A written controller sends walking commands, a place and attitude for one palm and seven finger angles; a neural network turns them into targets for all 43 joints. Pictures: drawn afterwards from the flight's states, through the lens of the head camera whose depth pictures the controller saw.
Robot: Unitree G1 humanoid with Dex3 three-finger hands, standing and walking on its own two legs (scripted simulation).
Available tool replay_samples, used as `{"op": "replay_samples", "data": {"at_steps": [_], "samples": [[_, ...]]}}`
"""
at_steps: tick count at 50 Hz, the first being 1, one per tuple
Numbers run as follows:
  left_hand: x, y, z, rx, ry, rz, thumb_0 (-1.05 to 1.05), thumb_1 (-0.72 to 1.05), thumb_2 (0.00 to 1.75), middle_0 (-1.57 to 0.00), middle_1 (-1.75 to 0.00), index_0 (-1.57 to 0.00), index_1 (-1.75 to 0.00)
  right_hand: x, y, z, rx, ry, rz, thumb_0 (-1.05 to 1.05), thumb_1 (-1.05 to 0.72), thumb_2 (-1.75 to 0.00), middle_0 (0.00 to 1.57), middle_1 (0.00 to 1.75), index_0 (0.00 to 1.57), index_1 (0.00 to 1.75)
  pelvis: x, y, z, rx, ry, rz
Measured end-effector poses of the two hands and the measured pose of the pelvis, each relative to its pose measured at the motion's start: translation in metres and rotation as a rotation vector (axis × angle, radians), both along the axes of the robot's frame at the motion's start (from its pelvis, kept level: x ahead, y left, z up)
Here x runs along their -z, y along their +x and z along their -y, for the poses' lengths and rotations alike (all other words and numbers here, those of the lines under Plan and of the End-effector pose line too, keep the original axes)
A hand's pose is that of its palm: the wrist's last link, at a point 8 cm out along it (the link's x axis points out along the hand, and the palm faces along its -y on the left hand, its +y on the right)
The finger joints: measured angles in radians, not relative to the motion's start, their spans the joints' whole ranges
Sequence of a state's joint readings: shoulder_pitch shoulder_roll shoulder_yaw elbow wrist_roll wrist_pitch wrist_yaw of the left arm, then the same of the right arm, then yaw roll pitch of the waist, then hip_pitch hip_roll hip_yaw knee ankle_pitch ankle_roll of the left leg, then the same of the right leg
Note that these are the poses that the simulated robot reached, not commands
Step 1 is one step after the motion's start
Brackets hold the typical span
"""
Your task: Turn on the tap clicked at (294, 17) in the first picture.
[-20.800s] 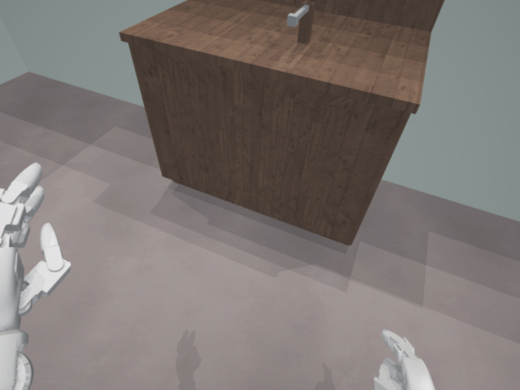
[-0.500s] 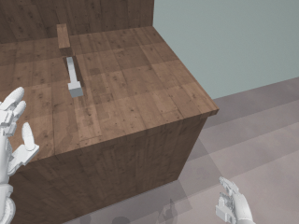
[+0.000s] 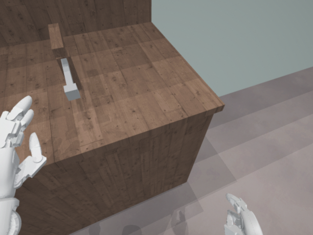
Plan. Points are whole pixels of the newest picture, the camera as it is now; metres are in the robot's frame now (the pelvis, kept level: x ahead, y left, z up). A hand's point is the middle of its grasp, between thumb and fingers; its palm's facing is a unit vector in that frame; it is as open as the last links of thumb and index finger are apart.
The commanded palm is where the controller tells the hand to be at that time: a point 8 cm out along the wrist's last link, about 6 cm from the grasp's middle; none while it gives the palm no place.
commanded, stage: shuffle to correct the standing spot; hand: left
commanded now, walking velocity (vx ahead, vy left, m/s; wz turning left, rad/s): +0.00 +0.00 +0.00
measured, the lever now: (72, 92) +0.39 +0.24 +0.15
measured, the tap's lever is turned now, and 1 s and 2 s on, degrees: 1 1 1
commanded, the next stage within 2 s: come to a stop and stand still in 1.58 s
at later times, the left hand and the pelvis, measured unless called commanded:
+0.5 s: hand (40, 151) +0.24 +0.25 +0.15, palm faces +0.45 -0.81 -0.37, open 7.4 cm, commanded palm +0.17 +0.27 +0.18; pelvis +0.02 -0.02 +0.00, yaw +3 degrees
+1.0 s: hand (83, 139) +0.26 +0.17 +0.16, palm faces +0.44 -0.80 -0.42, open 7.4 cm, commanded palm +0.19 +0.21 +0.18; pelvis +0.06 -0.09 -0.02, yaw +6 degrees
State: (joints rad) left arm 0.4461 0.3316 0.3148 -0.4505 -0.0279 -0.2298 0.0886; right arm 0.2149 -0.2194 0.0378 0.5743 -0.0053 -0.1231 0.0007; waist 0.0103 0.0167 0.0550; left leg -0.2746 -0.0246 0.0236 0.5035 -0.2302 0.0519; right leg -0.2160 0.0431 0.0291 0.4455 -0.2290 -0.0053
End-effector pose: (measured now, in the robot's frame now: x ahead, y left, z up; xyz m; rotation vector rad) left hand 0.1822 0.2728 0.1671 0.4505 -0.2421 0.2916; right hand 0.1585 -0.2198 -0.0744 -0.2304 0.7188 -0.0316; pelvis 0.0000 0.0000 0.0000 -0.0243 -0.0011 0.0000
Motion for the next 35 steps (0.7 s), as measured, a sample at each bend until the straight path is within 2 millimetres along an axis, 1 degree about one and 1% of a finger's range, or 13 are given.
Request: {"op": "replay_samples", "data": {"at_steps": [2, 5, 8, 11, 14, 16, 20, 23, 25, 28, 32, 35], "samples": [[0.01, -0.001, -0.002, 0.005, 0.0, -0.05, 0.01, 0.89, 0.9, -0.21, -0.31, -0.21, -0.3, 0.0, -0.004, 0.005, 0.021, -0.024, -0.019, 0.01, -0.9, -0.9, 0.2, 0.3, 0.2, 0.3, 0.0, 0.0, 0.0, -0.003, 0.002, 0.002], [0.016, -0.002, -0.019, -0.044, 0.011, -0.073, 0.01, 0.88, 0.9, -0.22, -0.31, -0.22, -0.3, 0.0, -0.007, 0.009, 0.034, -0.053, -0.041, 0.01, -0.91, -0.9, 0.2, 0.3, 0.2, 0.3, 0.0, -0.001, -0.001, -0.014, 0.0, 0.004], [0.006, -0.003, -0.035, -0.102, 0.025, -0.034, 0.02, 0.88, 0.9, -0.22, -0.31, -0.22, -0.3, -0.001, -0.005, 0.009, 0.024, -0.07, -0.047, 0.01, -0.91, -0.9, 0.2, 0.3, 0.2, 0.3, 0.0, -0.003, -0.002, -0.023, -0.002, 0.009], [-0.008, -0.006, -0.037, -0.12, 0.028, 0.041, 0.02, 0.89, 0.9, -0.22, -0.31, -0.21, -0.3, -0.002, 0.001, 0.005, 0.008, -0.068, -0.033, 0.01, -0.91, -0.9, 0.2, 0.3, 0.2, 0.3, 0.0, -0.003, -0.004, -0.029, 0.002, 0.013], [-0.016, -0.009, -0.03, -0.11, 0.023, 0.087, 0.02, 0.89, 0.9, -0.21, -0.31, -0.21, -0.3, -0.004, 0.01, -0.001, 0.002, -0.044, -0.008, 0.01, -0.91, -0.9, 0.2, 0.3, 0.2, 0.3, 0.001, -0.001, -0.004, -0.033, 0.009, 0.011], [-0.015, -0.009, -0.025, -0.105, 0.018, 0.082, 0.02, 0.89, 0.9, -0.21, -0.31, -0.21, -0.3, -0.004, 0.016, -0.006, 0.002, -0.021, 0.004, 0.01, -0.91, -0.9, 0.2, 0.3, 0.2, 0.3, 0.001, 0.002, -0.003, -0.032, 0.01, 0.008], [-0.005, -0.003, -0.019, -0.124, 0.002, 0.027, 0.01, 0.89, 0.9, -0.21, -0.31, -0.21, -0.3, -0.002, 0.027, -0.013, -0.002, 0.021, 0.006, 0.01, -0.91, -0.9, 0.2, 0.3, 0.2, 0.3, 0.001, 0.01, 0.005, -0.036, 0.006, 0.001], [0.003, 0.005, -0.015, -0.148, -0.019, -0.006, 0.01, 0.89, 0.9, -0.21, -0.31, -0.21, -0.3, 0.001, 0.034, -0.013, -0.014, 0.038, -0.005, 0.01, -0.91, -0.9, 0.2, 0.3, 0.2, 0.3, 0.001, 0.017, 0.014, -0.04, 0.002, -0.001], [0.006, 0.011, -0.01, -0.155, -0.035, -0.012, 0.02, 0.89, 0.9, -0.21, -0.31, -0.21, -0.3, 0.003, 0.04, -0.009, -0.024, 0.042, -0.012, 0.01, -0.91, -0.9, 0.2, 0.3, 0.2, 0.3, 0.002, 0.021, 0.02, -0.044, 0.0, -0.002], [0.004, 0.02, 0.003, -0.144, -0.043, -0.003, 0.02, 0.89, 0.9, -0.21, -0.31, -0.21, -0.3, 0.006, 0.048, 0.0, -0.03, 0.042, -0.018, 0.01, -0.9, -0.9, 0.2, 0.3, 0.2, 0.3, 0.004, 0.028, 0.029, -0.047, -0.004, 0.0], [-0.005, 0.029, 0.023, -0.099, -0.024, 0.032, 0.02, 0.89, 0.9, -0.21, -0.31, -0.21, -0.3, 0.008, 0.059, 0.019, -0.014, 0.035, -0.012, 0.01, -0.9, -0.9, 0.2, 0.3, 0.2, 0.3, 0.008, 0.036, 0.04, -0.047, -0.01, 0.003], [-0.01, 0.033, 0.034, -0.074, -0.008, 0.053, 0.02, 0.89, 0.9, -0.21, -0.31, -0.21, -0.3, 0.009, 0.065, 0.036, 0.014, 0.023, -0.008, 0.01, -0.91, -0.9, 0.2, 0.3, 0.2, 0.3, 0.011, 0.042, 0.048, -0.062, -0.008, 0.01]]}}
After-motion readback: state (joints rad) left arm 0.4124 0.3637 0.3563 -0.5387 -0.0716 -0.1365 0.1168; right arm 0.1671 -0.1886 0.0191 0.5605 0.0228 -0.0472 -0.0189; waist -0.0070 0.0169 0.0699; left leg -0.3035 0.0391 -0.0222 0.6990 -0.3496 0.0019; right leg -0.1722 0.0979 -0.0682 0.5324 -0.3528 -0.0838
